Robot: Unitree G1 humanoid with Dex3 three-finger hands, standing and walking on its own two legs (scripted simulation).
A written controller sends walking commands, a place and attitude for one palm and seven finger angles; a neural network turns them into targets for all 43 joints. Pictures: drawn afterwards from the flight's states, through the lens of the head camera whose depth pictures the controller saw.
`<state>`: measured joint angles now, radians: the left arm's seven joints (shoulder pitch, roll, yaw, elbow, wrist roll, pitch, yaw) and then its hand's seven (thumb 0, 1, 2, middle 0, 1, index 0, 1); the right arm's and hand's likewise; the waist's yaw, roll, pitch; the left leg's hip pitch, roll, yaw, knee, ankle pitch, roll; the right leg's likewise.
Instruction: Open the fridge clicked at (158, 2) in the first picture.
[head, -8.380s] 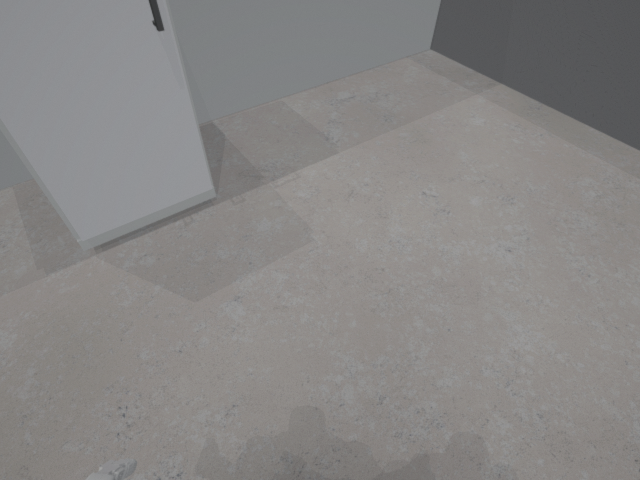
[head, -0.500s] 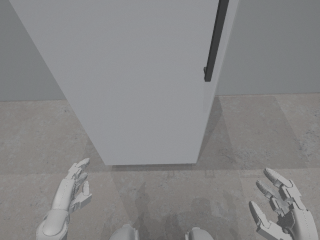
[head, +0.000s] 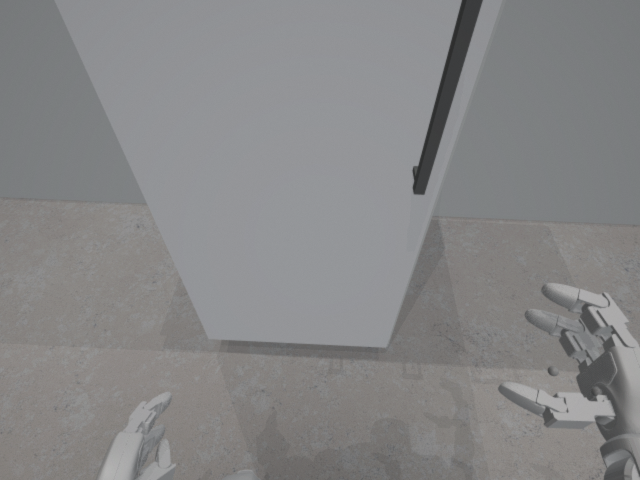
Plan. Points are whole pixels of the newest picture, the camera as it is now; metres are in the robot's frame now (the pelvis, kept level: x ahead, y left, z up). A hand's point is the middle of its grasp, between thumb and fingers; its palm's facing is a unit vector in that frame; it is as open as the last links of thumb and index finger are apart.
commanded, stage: raise the hand to about handle height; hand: right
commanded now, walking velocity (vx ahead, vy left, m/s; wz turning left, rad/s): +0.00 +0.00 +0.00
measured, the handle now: (442, 89) +0.56 -0.14 +0.21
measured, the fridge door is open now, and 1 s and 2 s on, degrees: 0 0 0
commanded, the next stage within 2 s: move the hooked fingers beside the handle in 1.10 s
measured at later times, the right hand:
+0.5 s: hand (600, 287) +0.29 -0.26 +0.16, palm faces +0.10 +0.99 -0.06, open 13.9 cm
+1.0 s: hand (610, 268) +0.29 -0.26 +0.18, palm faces +0.13 +0.99 -0.04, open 14.0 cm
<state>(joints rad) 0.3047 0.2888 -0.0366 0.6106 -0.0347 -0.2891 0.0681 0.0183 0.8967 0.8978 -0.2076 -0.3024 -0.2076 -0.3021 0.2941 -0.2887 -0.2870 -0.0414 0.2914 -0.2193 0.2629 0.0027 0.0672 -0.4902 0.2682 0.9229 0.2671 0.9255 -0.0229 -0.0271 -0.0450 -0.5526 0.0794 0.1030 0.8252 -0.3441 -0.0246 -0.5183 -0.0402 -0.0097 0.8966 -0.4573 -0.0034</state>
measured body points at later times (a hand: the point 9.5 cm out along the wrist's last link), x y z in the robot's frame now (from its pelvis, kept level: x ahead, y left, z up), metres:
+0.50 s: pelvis +0.02 +0.01 +0.03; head +0.02 +0.02 +0.48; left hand +0.22 +0.23 -0.04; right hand +0.27 -0.31 +0.17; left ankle +0.05 +0.14 -0.70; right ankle +0.00 -0.11 -0.70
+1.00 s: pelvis +0.02 +0.02 +0.04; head +0.00 +0.03 +0.49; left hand +0.19 +0.25 -0.03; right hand +0.28 -0.31 +0.18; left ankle +0.05 +0.14 -0.70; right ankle +0.00 -0.11 -0.70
